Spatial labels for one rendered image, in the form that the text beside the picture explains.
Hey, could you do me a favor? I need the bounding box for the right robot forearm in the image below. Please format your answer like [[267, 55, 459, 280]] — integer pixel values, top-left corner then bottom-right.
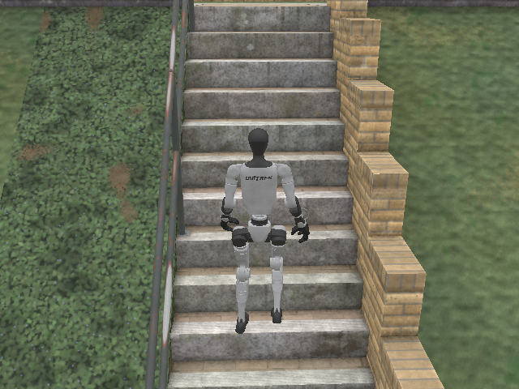
[[290, 196, 307, 228]]

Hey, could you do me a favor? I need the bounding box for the robot left upper arm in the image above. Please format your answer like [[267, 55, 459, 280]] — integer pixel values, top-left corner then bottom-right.
[[224, 164, 242, 209]]

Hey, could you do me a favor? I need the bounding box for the robot left hand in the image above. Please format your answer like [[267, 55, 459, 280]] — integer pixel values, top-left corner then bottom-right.
[[221, 217, 239, 232]]

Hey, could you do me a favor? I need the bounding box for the robot right upper arm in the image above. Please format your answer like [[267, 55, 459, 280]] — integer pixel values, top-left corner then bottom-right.
[[276, 163, 297, 209]]

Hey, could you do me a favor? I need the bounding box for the robot right hand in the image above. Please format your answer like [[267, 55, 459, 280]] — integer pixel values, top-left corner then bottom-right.
[[291, 223, 310, 243]]

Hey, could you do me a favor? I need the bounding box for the robot torso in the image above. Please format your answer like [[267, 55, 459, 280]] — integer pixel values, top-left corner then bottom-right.
[[240, 160, 278, 243]]

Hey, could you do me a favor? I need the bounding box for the robot left thigh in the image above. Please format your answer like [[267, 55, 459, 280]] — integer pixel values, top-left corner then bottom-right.
[[231, 226, 251, 282]]

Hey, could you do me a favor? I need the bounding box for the left robot forearm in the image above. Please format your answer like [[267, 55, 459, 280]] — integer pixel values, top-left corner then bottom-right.
[[221, 197, 233, 222]]

